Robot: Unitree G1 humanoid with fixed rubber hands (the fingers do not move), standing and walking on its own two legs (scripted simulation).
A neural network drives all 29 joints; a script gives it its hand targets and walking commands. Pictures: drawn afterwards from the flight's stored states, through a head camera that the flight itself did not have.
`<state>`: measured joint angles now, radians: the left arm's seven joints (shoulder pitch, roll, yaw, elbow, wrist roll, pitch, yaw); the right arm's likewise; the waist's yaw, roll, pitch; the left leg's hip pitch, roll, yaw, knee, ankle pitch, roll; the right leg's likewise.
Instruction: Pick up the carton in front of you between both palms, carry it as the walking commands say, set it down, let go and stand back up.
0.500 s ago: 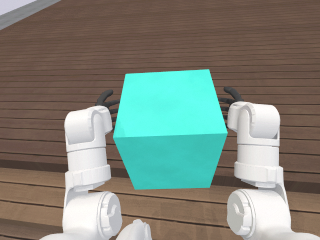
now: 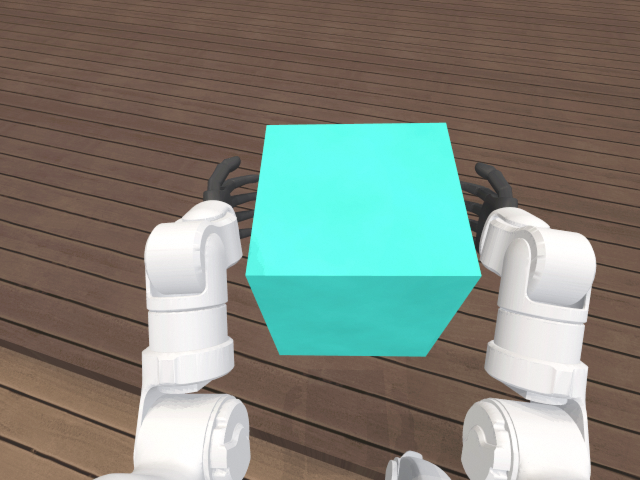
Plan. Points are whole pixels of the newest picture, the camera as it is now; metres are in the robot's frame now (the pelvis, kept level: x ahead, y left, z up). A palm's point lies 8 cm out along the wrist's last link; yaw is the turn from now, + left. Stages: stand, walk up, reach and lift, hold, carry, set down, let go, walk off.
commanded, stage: carry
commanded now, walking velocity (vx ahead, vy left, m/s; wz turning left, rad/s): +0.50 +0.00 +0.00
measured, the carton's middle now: (353, 251) +0.39 +0.03 +0.08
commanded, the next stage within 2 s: none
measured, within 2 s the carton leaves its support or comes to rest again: neither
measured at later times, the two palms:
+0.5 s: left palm out of the picture +0.71 +0.08 +0.29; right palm (554, 10) +0.68 -0.21 +0.28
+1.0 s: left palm out of the picture +1.00 +0.03 +0.36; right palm out of the picture +1.01 -0.27 +0.36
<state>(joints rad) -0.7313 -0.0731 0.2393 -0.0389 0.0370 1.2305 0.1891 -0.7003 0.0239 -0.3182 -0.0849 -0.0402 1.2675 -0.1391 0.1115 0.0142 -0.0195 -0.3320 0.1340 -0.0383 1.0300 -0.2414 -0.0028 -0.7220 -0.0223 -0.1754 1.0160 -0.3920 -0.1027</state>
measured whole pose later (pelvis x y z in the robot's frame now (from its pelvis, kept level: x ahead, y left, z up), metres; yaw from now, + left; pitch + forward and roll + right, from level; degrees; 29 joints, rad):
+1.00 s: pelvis +0.65 -0.12 +0.18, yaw +0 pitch +4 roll +1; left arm -0.75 -0.06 0.27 0.02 0.06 1.29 0.18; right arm -0.77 0.02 -0.31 0.03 -0.04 1.30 -0.17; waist 0.03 0.01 -0.09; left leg -0.39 0.03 0.03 1.11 -0.47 -0.01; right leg -0.47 -0.04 -0.15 0.57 -0.18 -0.08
